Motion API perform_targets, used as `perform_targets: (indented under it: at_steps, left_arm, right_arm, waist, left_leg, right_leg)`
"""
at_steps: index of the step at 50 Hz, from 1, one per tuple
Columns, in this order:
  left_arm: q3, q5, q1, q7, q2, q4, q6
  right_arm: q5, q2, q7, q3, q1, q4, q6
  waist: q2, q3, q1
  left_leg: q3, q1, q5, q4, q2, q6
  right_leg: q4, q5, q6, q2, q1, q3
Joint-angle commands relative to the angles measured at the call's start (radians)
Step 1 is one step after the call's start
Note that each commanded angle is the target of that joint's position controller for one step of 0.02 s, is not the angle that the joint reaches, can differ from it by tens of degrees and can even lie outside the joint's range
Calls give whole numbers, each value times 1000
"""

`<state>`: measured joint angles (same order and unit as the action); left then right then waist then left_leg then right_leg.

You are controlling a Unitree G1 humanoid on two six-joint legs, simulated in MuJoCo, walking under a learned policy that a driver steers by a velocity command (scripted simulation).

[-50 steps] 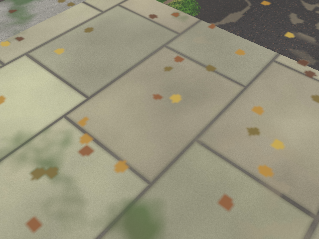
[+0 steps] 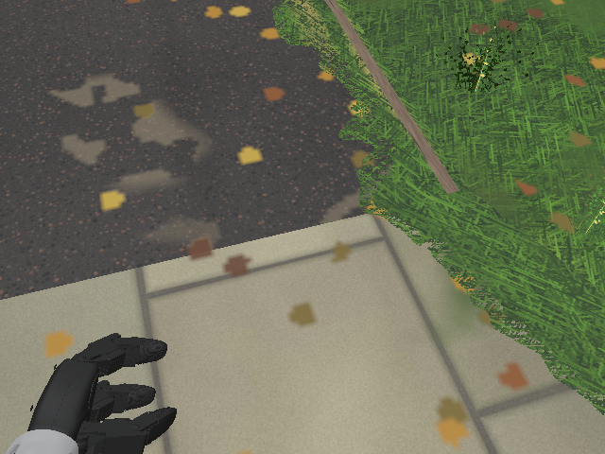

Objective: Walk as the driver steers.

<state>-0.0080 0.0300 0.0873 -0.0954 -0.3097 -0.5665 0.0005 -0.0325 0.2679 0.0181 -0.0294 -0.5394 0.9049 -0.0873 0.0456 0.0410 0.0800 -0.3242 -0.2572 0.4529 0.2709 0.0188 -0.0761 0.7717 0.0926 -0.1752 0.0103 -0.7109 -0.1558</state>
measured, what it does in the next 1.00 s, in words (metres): walks ahead: right foot, then left foot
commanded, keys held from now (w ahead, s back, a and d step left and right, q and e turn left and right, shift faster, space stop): w+shift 0.30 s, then shift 0.70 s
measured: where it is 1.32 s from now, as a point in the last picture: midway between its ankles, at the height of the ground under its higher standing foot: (308, 357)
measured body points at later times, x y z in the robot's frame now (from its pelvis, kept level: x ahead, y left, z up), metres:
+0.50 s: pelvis +0.47 +0.01 +0.00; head +0.52 +0.00 +0.45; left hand +0.49 +0.30 -0.13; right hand +0.64 -0.26 -0.08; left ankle +0.65 +0.08 -0.71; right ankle +0.20 -0.03 -0.64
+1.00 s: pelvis +0.64 -0.04 +0.03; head +0.64 -0.05 +0.48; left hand +0.85 +0.17 -0.08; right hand +0.68 -0.31 -0.11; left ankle +0.65 +0.08 -0.71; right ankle +0.67 -0.17 -0.71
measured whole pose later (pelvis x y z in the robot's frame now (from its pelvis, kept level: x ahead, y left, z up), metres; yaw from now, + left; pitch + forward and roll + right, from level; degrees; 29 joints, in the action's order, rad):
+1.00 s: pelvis +0.64 -0.04 +0.03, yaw -13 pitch +0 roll +1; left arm -0.02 0.01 -0.11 0.01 -0.22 -0.81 -0.01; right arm -0.02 0.25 0.01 -0.01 -0.17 0.89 -0.02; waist -0.02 0.00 0.03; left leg -0.06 0.22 0.30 0.51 0.00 0.00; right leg 0.54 0.19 0.01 -0.01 -0.36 0.05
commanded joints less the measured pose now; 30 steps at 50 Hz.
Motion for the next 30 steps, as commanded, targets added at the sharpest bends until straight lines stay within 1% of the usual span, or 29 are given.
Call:
perform_targets:
  at_steps: [1,2,3,4,5,6,7,8,9,10,12,13,14,15,16,17,18,19,20,21,22,23,24,25,26,27,28,29,30]
  left_arm:
    - [-61,2,-443,29,-135,-89,14]
    - [-93,-2,-569,56,-170,-151,17]
    - [-113,-15,-486,77,-257,-148,7]
    - [-123,9,-479,82,-309,-96,-4]
    - [-118,4,-494,95,-244,-107,-4]
    - [-107,1,-456,105,-197,-132,7]
    - [-95,1,-423,108,-163,-145,26]
    - [-83,2,-391,114,-137,-143,44]
    - [-68,-6,-390,115,-104,-157,61]
    - [-62,-13,-404,110,-93,-172,77]
    - [-66,-20,-432,99,-105,-195,99]
    - [-67,-24,-438,92,-103,-200,106]
    - [-68,-29,-443,86,-104,-203,113]
    - [-70,-37,-460,82,-109,-210,119]
    - [-69,-45,-484,79,-109,-224,124]
    - [-68,-50,-516,79,-111,-244,126]
    - [-68,-49,-544,82,-122,-264,124]
    - [-69,-43,-562,86,-136,-279,122]
    - [-70,-34,-571,93,-153,-288,119]
    - [-74,-24,-563,102,-170,-292,113]
    - [-69,-40,-518,102,-148,-285,80]
    - [-67,-22,-421,104,-156,-255,64]
    - [-31,11,-560,99,4,-247,65]
    - [-19,-51,-707,88,-5,-290,78]
    - [-41,-83,-615,89,-101,-281,73]
    - [-43,-75,-463,97,-125,-223,67]
    - [-43,-63,-373,103,-109,-205,60]
    - [-45,-53,-367,105,-89,-196,48]
    - [-43,-46,-396,105,-65,-198,35]
  right_arm:
    - [-4,267,20,-59,142,-117,18]
    - [-10,241,9,-58,162,-124,25]
    - [-22,88,-6,-22,155,-178,16]
    - [15,125,-9,-19,132,-285,-2]
    - [12,161,-10,-17,231,-282,-21]
    - [17,154,-10,-12,234,-271,-26]
    - [-1,139,-10,-7,248,-259,-18]
    - [-17,124,-15,-1,212,-243,0]
    - [-28,106,-22,3,196,-233,21]
    - [-31,91,-30,6,210,-241,35]
    - [-24,67,-42,18,344,-292,41]
    - [-17,55,-47,24,406,-312,37]
    - [-9,46,-54,28,447,-324,33]
    - [-1,39,-61,32,477,-328,30]
    - [6,31,-65,33,498,-326,24]
    - [6,31,-64,32,511,-321,20]
    - [3,33,-61,30,518,-319,15]
    - [-4,44,-55,25,512,-314,10]
    - [-12,67,-47,16,477,-302,5]
    - [-18,100,-39,1,374,-267,-2]
    - [62,173,-28,-44,318,-288,-27]
    - [57,210,-19,-50,125,-226,-31]
    - [9,257,-26,-44,52,-182,-36]
    - [-14,187,-46,-33,-22,-171,-44]
    - [4,177,-44,-46,76,-199,-35]
    - [26,139,-38,-39,201,-216,-29]
    - [34,107,-31,-24,272,-212,-26]
    - [29,103,-27,-18,293,-201,-29]
    - [20,101,-29,-17,307,-190,-29]
  waist:
    - [-175,-162,-316]
    - [-94,-197,-350]
    - [157,-160,-212]
    - [148,-394,-185]
    - [-28,-289,-210]
    - [-89,-115,-153]
    - [-152,-49,-104]
    - [-168,-25,-57]
    - [-159,-4,-30]
    - [-137,11,-21]
    - [-95,75,-48]
    - [-81,95,-64]
    - [-70,94,-79]
    - [-64,88,-95]
    - [-70,91,-114]
    - [-79,89,-130]
    - [-70,77,-141]
    - [-49,51,-143]
    - [-15,8,-128]
    - [20,-57,-78]
    - [41,-141,31]
    - [31,-245,137]
    - [-320,-389,35]
    - [-342,-634,43]
    - [-225,-570,59]
    - [-119,-375,39]
    - [-20,-219,2]
    - [-12,-150,-43]
    - [-39,-127,-79]
  left_leg:
    - [78,310,-1541,549,259,91]
    - [76,521,-995,900,179,95]
    - [105,846,39,1279,16,84]
    - [330,1073,24,1424,-20,72]
    - [374,1135,-89,1356,34,74]
    - [363,1115,-137,1255,76,76]
    - [365,1039,-133,1173,110,70]
    - [375,960,-118,1112,130,61]
    - [378,904,-98,1051,148,48]
    - [374,894,-78,978,160,38]
    - [336,926,-190,797,171,37]
    - [322,907,-297,678,169,47]
    - [308,856,-411,569,155,59]
    - [288,792,-520,472,133,76]
    - [265,733,-629,403,105,93]
    - [248,715,-692,350,75,109]
    - [235,711,-709,302,45,125]
    - [221,694,-686,272,5,140]
    - [214,647,-631,259,-38,153]
    - [230,547,-582,254,-73,163]
    - [296,423,-661,206,-41,167]
    - [332,222,-852,206,44,182]
    - [589,-162,-1413,387,312,325]
    - [937,-370,-1394,324,439,450]
    - [868,-271,-1186,256,418,441]
    - [735,-67,-1067,204,357,386]
    - [662,137,-1033,147,315,364]
    - [610,295,-1037,93,287,357]
    - [567,401,-1036,48,262,353]
  right_leg:
    - [-59,92,-83,111,647,21]
    - [-161,106,-115,74,894,133]
    - [-125,-19,-130,-126,998,437]
    - [-343,145,-306,-288,1212,878]
    - [-482,247,-263,-291,1106,894]
    - [-522,223,-229,-274,912,802]
    - [-528,151,-198,-231,748,722]
    - [-536,84,-183,-194,627,639]
    - [-561,52,-174,-164,527,583]
    - [-582,50,-170,-144,479,541]
    - [-647,-11,-155,-97,425,444]
    - [-662,-61,-133,-64,411,392]
    - [-673,-110,-111,-39,402,348]
    - [-697,-159,-94,-35,404,323]
    - [-711,-284,-79,-49,421,313]
    - [-693,-423,-57,-59,490,297]
    - [-655,-544,-33,-67,573,286]
    - [-598,-686,-9,-71,651,280]
    - [-519,-826,16,-79,717,285]
    - [-391,-916,44,-83,758,294]
    - [-194,-894,71,-111,757,321]
    - [65,-743,108,-60,676,288]
    - [561,359,182,129,321,250]
    - [795,572,191,190,149,451]
    - [795,513,200,114,99,451]
    - [688,445,197,44,70,371]
    - [633,413,205,11,61,315]
    - [586,388,205,-17,119,289]
    - [534,374,205,-38,192,276]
